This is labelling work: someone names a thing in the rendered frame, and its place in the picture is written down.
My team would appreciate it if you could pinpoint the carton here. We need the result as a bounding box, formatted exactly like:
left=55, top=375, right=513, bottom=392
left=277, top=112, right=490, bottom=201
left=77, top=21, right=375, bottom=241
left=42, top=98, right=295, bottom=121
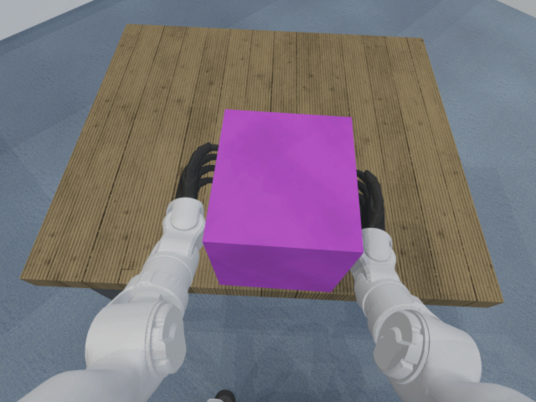
left=203, top=109, right=363, bottom=292

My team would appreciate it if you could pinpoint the left robot forearm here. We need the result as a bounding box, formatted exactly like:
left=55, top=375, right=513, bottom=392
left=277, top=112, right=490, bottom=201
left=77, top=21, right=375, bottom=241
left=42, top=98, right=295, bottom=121
left=85, top=198, right=205, bottom=366

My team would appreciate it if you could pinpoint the right robot upper arm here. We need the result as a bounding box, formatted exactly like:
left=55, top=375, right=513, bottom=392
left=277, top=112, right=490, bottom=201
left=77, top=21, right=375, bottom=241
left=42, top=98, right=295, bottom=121
left=374, top=310, right=535, bottom=402

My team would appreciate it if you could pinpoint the table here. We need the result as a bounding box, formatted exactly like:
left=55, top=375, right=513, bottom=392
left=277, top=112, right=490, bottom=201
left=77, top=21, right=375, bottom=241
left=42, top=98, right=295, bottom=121
left=19, top=23, right=504, bottom=308

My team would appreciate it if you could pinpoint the robot left hand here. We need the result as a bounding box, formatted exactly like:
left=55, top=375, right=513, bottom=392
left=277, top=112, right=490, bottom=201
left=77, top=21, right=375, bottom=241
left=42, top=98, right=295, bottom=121
left=175, top=142, right=219, bottom=200

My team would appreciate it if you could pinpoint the robot right hand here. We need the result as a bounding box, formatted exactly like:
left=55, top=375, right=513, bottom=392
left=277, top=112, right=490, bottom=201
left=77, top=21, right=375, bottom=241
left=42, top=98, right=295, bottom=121
left=356, top=169, right=385, bottom=231

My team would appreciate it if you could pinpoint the left robot upper arm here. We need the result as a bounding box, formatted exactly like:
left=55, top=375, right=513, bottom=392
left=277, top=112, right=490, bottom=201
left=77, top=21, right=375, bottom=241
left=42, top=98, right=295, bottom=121
left=17, top=300, right=187, bottom=402

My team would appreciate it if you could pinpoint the right robot forearm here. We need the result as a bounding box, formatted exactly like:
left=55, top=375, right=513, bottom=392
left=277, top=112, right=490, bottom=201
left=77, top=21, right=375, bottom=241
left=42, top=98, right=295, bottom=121
left=350, top=228, right=482, bottom=382

